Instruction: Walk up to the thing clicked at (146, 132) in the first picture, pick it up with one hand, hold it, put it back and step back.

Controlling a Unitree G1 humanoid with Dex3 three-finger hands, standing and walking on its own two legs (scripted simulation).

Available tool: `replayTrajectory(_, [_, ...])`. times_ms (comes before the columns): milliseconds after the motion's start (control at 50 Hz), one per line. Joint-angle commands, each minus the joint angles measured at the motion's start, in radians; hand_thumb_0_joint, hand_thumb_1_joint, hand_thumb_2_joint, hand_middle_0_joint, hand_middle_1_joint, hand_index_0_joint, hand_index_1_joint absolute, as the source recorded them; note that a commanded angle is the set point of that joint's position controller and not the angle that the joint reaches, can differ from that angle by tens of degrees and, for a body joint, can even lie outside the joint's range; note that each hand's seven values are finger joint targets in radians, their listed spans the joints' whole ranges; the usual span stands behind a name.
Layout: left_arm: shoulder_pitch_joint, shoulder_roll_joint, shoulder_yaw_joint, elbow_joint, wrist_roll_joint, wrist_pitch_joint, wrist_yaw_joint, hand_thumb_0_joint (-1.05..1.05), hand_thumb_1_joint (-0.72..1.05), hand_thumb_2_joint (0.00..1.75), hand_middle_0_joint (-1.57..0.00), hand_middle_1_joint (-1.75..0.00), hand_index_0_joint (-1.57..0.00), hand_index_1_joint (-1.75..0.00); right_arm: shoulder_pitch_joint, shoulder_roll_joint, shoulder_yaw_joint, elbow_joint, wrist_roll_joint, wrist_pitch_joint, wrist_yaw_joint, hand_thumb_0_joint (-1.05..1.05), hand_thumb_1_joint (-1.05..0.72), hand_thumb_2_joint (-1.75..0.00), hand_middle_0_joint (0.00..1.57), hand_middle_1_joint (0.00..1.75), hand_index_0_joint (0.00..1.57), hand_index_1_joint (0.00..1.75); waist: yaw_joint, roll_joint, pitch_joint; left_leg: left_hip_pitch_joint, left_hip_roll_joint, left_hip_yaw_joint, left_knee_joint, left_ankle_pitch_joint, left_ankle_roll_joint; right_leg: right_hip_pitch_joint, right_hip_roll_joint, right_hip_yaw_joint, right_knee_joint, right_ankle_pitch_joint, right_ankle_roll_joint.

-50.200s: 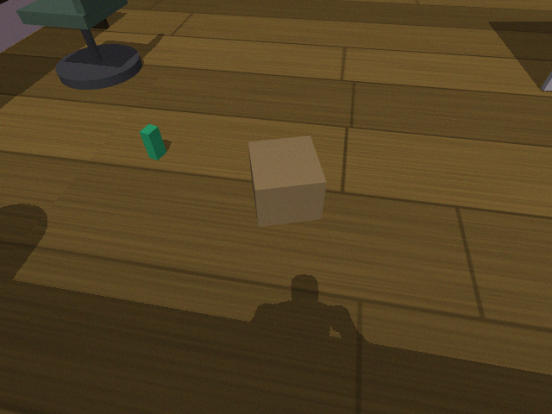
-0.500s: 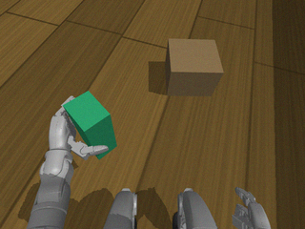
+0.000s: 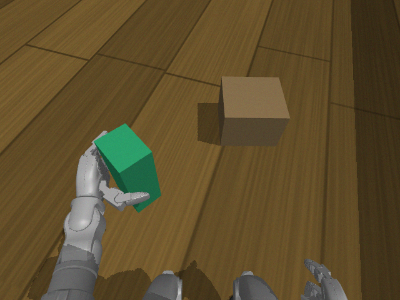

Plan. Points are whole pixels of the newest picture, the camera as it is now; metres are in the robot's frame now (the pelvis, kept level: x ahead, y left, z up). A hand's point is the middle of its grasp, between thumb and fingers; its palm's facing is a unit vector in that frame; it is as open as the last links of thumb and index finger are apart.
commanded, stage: lift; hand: left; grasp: from the side
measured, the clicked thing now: (132, 172) +0.34 +0.16 +0.03
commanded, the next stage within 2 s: hold in 0.54 s
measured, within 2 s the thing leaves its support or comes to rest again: neither
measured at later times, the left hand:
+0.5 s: hand (126, 160) +0.35 +0.16 +0.07, palm faces +0.06 -1.00 +0.01, open 12.5 cm
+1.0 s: hand (126, 161) +0.33 +0.16 +0.09, palm faces +0.06 -1.00 +0.01, open 12.5 cm
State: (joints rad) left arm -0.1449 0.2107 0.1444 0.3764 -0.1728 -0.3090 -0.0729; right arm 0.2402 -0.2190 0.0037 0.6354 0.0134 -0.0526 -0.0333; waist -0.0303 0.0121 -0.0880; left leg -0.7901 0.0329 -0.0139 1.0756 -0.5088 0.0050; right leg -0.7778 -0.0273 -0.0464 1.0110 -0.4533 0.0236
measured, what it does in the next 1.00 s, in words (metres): stands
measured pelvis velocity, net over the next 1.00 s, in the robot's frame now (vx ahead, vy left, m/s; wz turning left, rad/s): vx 0.01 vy -0.01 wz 0.00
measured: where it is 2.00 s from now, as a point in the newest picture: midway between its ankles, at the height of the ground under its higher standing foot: outside the picture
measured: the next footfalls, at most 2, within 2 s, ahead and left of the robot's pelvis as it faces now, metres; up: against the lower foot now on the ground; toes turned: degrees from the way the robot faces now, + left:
none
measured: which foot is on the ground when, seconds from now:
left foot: down 0.00-1.00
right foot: down 0.00-1.00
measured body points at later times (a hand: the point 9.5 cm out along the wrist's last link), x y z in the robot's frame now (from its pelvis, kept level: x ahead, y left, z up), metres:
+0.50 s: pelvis +0.01 -0.01 +0.02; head +0.06 +0.00 +0.47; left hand +0.34 +0.22 +0.08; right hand +0.14 -0.25 -0.08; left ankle +0.01 +0.11 -0.67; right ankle +0.02 -0.14 -0.67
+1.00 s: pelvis +0.01 -0.01 +0.03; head +0.04 -0.01 +0.48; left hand +0.33 +0.21 +0.09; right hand +0.14 -0.25 -0.07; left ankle +0.01 +0.11 -0.67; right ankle +0.02 -0.14 -0.67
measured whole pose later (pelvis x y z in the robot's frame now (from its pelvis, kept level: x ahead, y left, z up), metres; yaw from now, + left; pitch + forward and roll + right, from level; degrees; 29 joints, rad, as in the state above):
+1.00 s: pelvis +0.01 -0.01 +0.03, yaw +0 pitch +6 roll -1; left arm -0.12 0.18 0.14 0.41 -0.19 -0.32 -0.10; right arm 0.23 -0.22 0.00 0.66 0.01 -0.02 -0.03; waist -0.02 0.02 -0.04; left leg -0.52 0.03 0.00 0.85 -0.43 -0.01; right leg -0.52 -0.02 -0.04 0.81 -0.39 0.01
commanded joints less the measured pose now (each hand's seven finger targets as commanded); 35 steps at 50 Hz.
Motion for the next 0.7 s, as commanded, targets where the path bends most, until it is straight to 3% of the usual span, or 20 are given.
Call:
replayTrajectory(0, [-0.261, 0.12, 0.049, -0.235, -0.013, -0.086, -0.001, 0.0, -0.12, 1.17, -1.22, -1.39, -1.25, -1.38, 0.008, -0.137, -0.054, -0.116, -0.003, -0.039, -0.011, 0.0, -0.92, -0.9, 0.2, 0.3, 0.2, 0.3, -0.006, 0.024, -0.319, 0.222, -0.019, -0.018, -0.207, 0.284, -0.005, 0.215, 0.038, -0.006, -0.152, 0.274, -0.037])
replayTrajectory(120, [-0.273, 0.122, 0.054, -0.202, -0.015, -0.091, -0.006, 0.0, -0.1, 1.2, -1.24, -1.41, -1.26, -1.41, 0.001, -0.144, -0.057, -0.108, -0.002, -0.036, -0.012, 0.0, -0.92, -0.9, 0.2, 0.3, 0.2, 0.3, 0.001, 0.027, -0.271, 0.246, -0.018, -0.011, -0.242, 0.278, -0.005, 0.233, 0.036, -0.004, -0.185, 0.27, -0.038])
replayTrajectory(220, [-0.272, 0.122, 0.057, -0.215, -0.018, -0.089, -0.011, 0.0, -0.09, 1.23, -1.25, -1.44, -1.28, -1.44, 0.01, -0.136, -0.054, -0.104, -0.005, -0.03, -0.012, 0.0, -0.92, -0.9, 0.2, 0.3, 0.2, 0.3, 0.005, 0.016, -0.303, 0.282, -0.021, -0.003, -0.25, 0.369, -0.006, 0.304, 0.036, -0.002, -0.198, 0.361, -0.035])
replayTrajectory(420, [-0.27, 0.109, 0.054, -0.176, -0.027, -0.09, -0.031, 0.0, -0.05, 1.28, -1.29, -1.48, -1.31, -1.48, -0.005, -0.144, -0.059, -0.104, -0.001, -0.02, -0.012, 0.0, -0.91, -0.9, 0.2, 0.3, 0.2, 0.3, 0.0, 0.0, -0.251, 0.314, -0.02, 0.003, -0.294, 0.343, -0.004, 0.329, 0.036, 0.001, -0.243, 0.343, -0.033])
replayTrajectory(440, [-0.315, 0.128, 0.063, -0.212, -0.025, -0.098, -0.029, 0.0, -0.07, 1.27, -1.28, -1.47, -1.3, -1.48, -0.01, -0.137, -0.055, -0.103, -0.004, -0.017, -0.012, 0.0, -0.91, -0.9, 0.2, 0.3, 0.2, 0.3, 0.002, 0.022, -0.243, 0.307, -0.023, 0.005, -0.298, 0.322, -0.005, 0.322, 0.035, 0.003, -0.251, 0.326, -0.032])
replayTrajectory(460, [-0.266, 0.114, 0.061, -0.163, -0.024, -0.091, -0.029, 0.0, -0.06, 1.28, -1.28, -1.47, -1.3, -1.48, -0.003, -0.138, -0.056, -0.101, -0.004, -0.018, -0.012, 0.0, -0.91, -0.9, 0.2, 0.3, 0.2, 0.3, 0.0, 0.0, -0.251, 0.312, -0.024, 0.006, -0.297, 0.34, -0.004, 0.348, 0.034, 0.003, -0.251, 0.346, -0.031])
replayTrajectory(520, [-0.274, 0.124, 0.068, -0.188, -0.023, -0.096, -0.03, 0.0, -0.08, 1.29, -1.29, -1.49, -1.31, -1.49, -0.009, -0.14, -0.057, -0.102, -0.004, -0.016, -0.012, 0.0, -0.92, -0.9, 0.2, 0.3, 0.2, 0.3, 0.007, 0.011, -0.262, 0.332, -0.023, 0.005, -0.304, 0.369, -0.007, 0.358, 0.035, 0.002, -0.252, 0.365, -0.033])
replayTrajectory(540, [-0.281, 0.11, 0.05, -0.199, -0.025, -0.099, -0.033, 0.0, -0.07, 1.29, -1.29, -1.49, -1.31, -1.5, -0.014, -0.141, -0.056, -0.105, -0.003, -0.016, -0.01, 0.0, -0.92, -0.9, 0.2, 0.3, 0.2, 0.3, 0.003, 0.018, -0.25, 0.344, -0.02, 0.002, -0.313, 0.376, -0.01, 0.36, 0.037, -0.001, -0.251, 0.364, -0.035])
replayTrajectory(600, [-0.291, 0.118, 0.059, -0.185, -0.025, -0.1, -0.032, 0.0, -0.06, 1.29, -1.3, -1.5, -1.32, -1.5, -0.021, -0.139, -0.056, -0.102, -0.002, -0.018, -0.011, 0.0, -0.92, -0.9, 0.2, 0.3, 0.2, 0.3, 0.005, 0.009, -0.226, 0.332, -0.023, 0.008, -0.322, 0.325, -0.005, 0.353, 0.034, 0.004, -0.272, 0.329, -0.032])
replayTrajectory(680, [-0.257, 0.098, 0.051, -0.191, -0.031, -0.097, -0.032, 0.0, -0.04, 1.17, -1.26, -1.43, -1.29, -1.42, -0.019, -0.142, -0.058, -0.107, -0.001, -0.018, -0.009, 0.0, -0.92, -0.9, 0.2, 0.3, 0.2, 0.3, 0.011, 0.008, -0.247, 0.365, -0.021, 0.004, -0.335, 0.359, -0.009, 0.374, 0.037, -0.001, -0.273, 0.351, -0.034])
